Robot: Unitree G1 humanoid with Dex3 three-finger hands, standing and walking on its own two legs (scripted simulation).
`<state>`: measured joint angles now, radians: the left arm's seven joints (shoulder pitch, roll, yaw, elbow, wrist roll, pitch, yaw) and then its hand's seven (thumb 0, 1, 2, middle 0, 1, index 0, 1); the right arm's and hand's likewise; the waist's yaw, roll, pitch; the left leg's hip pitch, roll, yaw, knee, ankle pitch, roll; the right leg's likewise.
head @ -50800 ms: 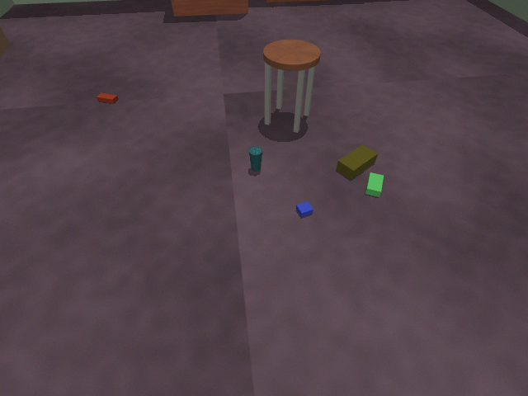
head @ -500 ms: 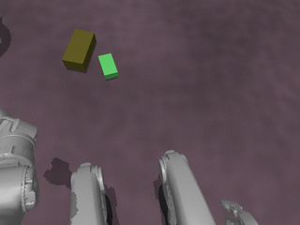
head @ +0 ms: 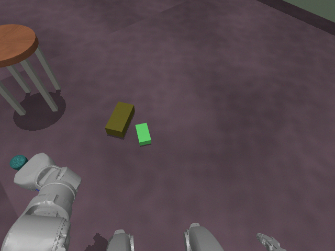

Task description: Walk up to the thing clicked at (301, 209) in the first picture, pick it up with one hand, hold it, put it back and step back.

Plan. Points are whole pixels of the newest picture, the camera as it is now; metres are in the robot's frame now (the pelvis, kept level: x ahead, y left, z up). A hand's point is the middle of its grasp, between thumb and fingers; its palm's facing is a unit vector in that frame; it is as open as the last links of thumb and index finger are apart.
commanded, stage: lift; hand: left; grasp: from above
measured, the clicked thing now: (55, 186) +0.35 +0.29 -0.12
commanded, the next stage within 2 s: hold in 0.42 s
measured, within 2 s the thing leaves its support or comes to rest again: neither
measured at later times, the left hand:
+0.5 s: hand (39, 168) +0.35 +0.27 +0.01, palm faces -0.24 -0.39 -0.89, open 8.4 cm
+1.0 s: hand (33, 159) +0.35 +0.27 +0.05, palm faces -0.21 -0.38 -0.90, open 8.4 cm
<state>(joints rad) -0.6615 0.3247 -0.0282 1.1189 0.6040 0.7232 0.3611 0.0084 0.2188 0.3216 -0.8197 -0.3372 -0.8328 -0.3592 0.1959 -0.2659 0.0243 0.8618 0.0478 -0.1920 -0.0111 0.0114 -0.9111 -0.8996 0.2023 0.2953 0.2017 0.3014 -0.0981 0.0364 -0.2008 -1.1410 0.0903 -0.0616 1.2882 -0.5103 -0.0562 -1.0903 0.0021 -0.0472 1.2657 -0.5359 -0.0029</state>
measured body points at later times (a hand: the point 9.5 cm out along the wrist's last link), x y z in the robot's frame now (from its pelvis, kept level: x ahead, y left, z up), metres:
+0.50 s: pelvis +0.03 +0.01 +0.08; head +0.08 +0.01 +0.53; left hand +0.36 +0.28 +0.06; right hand +0.11 -0.25 -0.05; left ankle +0.05 +0.15 -0.62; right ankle +0.04 -0.12 -0.62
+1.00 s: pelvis +0.04 +0.01 +0.10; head +0.07 +0.01 +0.55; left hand +0.36 +0.28 +0.10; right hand +0.14 -0.24 -0.03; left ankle +0.05 +0.15 -0.62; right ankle +0.04 -0.12 -0.62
